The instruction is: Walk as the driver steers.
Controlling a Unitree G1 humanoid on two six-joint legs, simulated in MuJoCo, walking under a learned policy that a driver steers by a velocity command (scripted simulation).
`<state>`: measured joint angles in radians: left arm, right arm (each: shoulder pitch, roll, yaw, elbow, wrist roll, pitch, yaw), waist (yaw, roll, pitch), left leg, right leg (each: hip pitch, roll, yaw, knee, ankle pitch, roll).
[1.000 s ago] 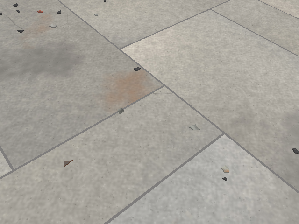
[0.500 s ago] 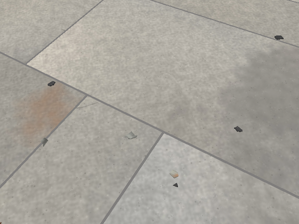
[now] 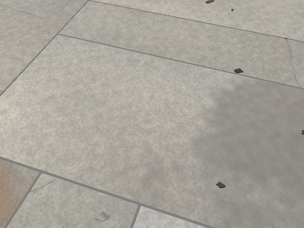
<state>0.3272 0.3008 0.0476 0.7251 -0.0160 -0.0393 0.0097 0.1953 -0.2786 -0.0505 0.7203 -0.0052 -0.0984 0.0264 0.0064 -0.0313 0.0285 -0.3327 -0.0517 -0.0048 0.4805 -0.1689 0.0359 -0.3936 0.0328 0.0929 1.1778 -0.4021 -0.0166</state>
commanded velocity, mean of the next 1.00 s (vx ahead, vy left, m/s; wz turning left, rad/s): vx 0.50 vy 0.00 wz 0.37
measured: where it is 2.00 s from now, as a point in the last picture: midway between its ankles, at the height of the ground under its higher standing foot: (107, 120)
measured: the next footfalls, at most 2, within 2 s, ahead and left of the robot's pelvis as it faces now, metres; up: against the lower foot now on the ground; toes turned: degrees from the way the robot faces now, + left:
right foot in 0.30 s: +0.32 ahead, -0.13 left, +0.00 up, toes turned +11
left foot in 0.80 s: +0.53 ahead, +0.20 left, +0.00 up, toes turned +27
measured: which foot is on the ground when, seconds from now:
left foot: down 0.00-0.30, up 0.32-0.78, down 0.80-1.00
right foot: up 0.00-0.28, down 0.30-0.82, up 0.84-1.00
